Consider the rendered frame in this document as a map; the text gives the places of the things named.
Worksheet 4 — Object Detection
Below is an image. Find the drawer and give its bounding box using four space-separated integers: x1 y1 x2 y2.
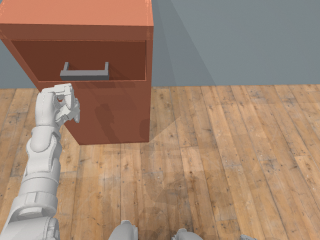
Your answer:
11 39 145 81

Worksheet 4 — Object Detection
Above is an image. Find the robot left upper arm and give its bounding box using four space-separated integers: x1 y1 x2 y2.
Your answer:
1 216 61 240

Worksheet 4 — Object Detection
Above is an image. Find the cabinet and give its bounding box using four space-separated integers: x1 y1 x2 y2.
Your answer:
0 0 154 145

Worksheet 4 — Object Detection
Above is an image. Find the left robot forearm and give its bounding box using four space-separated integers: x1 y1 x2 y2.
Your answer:
0 125 62 240

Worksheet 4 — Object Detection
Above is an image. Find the robot left shin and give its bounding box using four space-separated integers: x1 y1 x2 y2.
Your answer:
120 220 131 225

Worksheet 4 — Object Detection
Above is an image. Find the robot left hand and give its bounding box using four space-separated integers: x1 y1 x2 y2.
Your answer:
35 83 80 131

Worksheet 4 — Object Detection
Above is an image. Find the handle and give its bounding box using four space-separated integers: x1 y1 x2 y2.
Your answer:
60 62 110 81

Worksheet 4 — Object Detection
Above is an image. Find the left robot thigh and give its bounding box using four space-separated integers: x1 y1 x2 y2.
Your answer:
108 224 138 240

